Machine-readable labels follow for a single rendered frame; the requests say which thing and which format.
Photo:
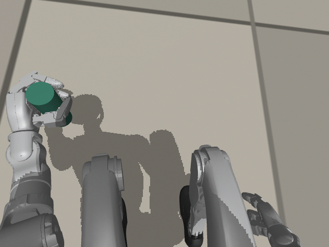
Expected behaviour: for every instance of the right robot hand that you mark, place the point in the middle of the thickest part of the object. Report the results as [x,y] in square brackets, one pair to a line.
[264,217]

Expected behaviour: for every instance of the left robot arm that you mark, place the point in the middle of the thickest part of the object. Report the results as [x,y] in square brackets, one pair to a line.
[28,219]

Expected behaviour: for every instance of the right robot arm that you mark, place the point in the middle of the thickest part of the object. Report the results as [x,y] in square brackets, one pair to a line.
[281,236]

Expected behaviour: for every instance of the left robot hand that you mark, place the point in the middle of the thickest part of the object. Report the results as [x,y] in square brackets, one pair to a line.
[22,115]

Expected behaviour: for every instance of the can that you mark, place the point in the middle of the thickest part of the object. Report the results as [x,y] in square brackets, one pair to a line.
[44,98]

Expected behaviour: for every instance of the right robot foot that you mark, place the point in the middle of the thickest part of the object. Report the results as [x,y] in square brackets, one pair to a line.
[185,206]

